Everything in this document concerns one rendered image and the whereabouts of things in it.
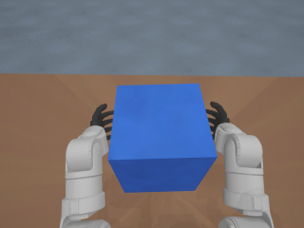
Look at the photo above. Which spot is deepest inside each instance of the right robot forearm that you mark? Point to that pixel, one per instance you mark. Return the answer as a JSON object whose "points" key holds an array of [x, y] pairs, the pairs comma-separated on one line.
{"points": [[243, 166]]}

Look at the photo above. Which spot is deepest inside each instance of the left robot forearm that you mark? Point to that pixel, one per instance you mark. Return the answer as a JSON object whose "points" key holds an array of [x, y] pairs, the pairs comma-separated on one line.
{"points": [[84, 181]]}

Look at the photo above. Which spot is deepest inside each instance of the carton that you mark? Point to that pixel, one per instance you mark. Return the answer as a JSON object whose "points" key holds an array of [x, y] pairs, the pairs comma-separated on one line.
{"points": [[161, 140]]}

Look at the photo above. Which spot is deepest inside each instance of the robot right hand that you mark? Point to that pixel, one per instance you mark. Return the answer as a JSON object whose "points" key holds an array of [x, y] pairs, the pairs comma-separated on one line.
{"points": [[220, 117]]}

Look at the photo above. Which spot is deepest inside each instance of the robot right upper arm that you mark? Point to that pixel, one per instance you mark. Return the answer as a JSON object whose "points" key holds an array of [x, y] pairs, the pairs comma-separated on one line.
{"points": [[242, 222]]}

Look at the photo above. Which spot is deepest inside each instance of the robot left hand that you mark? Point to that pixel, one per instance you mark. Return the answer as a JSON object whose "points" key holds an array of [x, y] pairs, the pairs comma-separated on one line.
{"points": [[98, 116]]}

